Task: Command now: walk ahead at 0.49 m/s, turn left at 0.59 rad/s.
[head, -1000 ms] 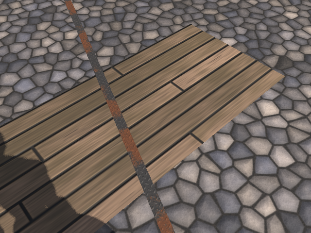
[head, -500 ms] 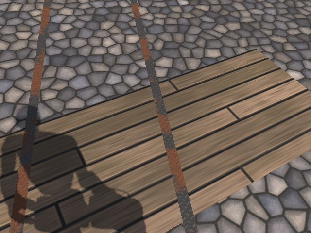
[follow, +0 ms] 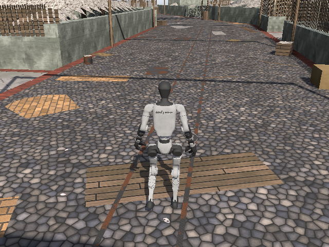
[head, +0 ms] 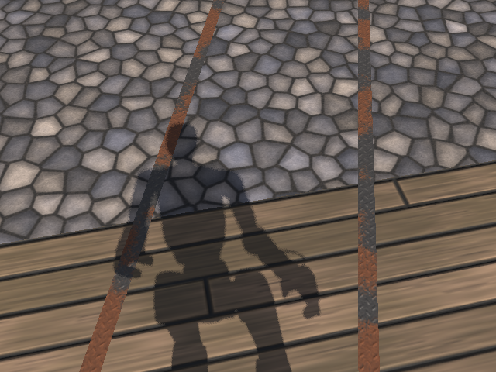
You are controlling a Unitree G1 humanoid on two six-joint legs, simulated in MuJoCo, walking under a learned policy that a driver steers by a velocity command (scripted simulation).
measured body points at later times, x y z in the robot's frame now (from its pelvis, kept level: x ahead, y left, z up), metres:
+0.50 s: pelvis +0.26 +0.10 -0.01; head +0.30 +0.12 +0.44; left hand +0.28 +0.39 -0.14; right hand +0.49 -0.12 -0.10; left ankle +0.30 +0.18 -0.74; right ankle +0.19 -0.10 -0.63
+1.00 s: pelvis +0.55 +0.13 -0.02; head +0.59 +0.14 +0.43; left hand +0.66 +0.43 -0.10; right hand +0.67 -0.13 -0.14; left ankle +0.33 +0.19 -0.68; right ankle +0.68 +0.08 -0.74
